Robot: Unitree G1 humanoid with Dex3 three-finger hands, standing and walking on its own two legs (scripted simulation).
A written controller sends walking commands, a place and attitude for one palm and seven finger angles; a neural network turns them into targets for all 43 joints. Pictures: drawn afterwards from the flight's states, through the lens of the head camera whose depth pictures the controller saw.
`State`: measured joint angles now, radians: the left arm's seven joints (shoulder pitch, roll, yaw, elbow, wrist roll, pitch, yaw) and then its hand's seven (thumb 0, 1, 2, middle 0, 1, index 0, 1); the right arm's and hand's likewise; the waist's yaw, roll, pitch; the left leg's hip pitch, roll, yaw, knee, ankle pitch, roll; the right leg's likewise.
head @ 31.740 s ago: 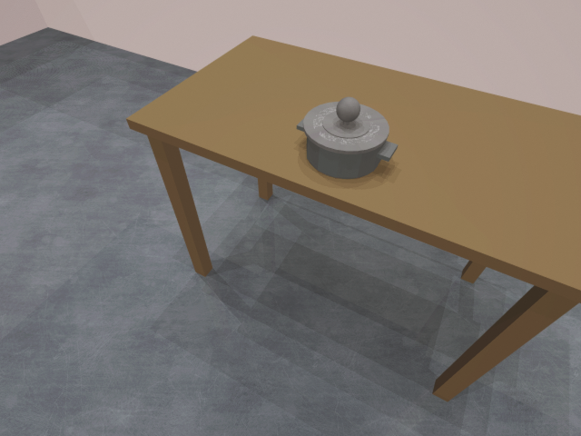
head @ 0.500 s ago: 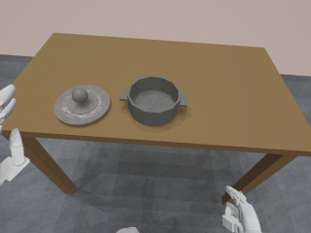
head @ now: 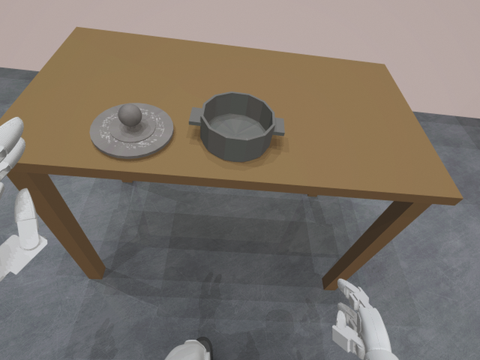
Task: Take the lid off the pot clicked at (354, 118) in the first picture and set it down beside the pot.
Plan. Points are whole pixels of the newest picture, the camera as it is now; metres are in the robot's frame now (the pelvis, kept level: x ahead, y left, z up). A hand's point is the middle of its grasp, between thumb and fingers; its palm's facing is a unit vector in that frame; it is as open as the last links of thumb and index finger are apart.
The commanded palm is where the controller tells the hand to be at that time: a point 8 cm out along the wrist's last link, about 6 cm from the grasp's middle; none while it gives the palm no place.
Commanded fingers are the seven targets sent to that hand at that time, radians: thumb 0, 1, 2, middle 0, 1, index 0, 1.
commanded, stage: step back with the hand held close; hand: left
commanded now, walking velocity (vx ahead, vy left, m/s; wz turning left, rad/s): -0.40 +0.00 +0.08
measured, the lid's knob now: (130, 115) +0.58 +0.29 +0.03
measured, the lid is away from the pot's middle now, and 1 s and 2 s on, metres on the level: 0.24 0.24 0.24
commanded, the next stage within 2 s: stop stepping back and stand still in 0.18 s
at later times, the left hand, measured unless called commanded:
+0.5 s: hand out of the picture +0.02 +0.25 +0.20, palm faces +0.22 -0.87 -0.44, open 7.4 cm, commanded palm -0.03 +0.31 +0.20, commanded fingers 0.00 0.90 0.90 -0.20 -0.30 -0.20 -0.30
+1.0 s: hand out of the picture -0.14 +0.32 +0.23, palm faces +0.31 -0.85 -0.43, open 7.5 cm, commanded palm -0.19 +0.38 +0.20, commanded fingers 0.00 0.90 0.90 -0.20 -0.30 -0.20 -0.30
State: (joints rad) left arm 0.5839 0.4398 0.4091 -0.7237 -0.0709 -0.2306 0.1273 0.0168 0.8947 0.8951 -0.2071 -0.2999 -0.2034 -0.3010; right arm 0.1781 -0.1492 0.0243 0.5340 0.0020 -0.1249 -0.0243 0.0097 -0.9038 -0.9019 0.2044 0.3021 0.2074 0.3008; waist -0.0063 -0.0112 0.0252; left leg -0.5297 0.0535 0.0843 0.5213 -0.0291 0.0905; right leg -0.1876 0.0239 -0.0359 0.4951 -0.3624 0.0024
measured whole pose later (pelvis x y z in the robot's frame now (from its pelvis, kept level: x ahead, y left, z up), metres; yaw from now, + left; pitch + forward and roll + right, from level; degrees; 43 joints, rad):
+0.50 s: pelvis -0.16 +0.04 +0.00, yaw -1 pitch +1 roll -6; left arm 0.75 0.51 0.45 -0.89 -0.07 -0.16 0.12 0.02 0.89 0.89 -0.21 -0.30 -0.21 -0.30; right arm 0.25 -0.12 0.01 0.54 0.00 -0.12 0.02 0.01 -0.90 -0.90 0.20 0.30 0.21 0.30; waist -0.04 -0.06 0.00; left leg -0.54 0.01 0.04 0.43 -0.10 0.01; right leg -0.29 0.10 -0.06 0.80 -0.51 -0.03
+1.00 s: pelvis -0.31 +0.10 +0.01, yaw +0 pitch +0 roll -3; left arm 0.60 0.51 0.45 -0.81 -0.05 -0.28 0.11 0.02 0.89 0.89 -0.21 -0.30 -0.21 -0.30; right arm 0.28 -0.10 0.04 0.60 0.02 -0.16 0.01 0.01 -0.90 -0.90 0.20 0.30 0.21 0.30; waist -0.04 -0.08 -0.03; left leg -0.28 0.06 0.03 0.64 -0.36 0.02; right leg -0.53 0.04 -0.07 1.13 -0.38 -0.02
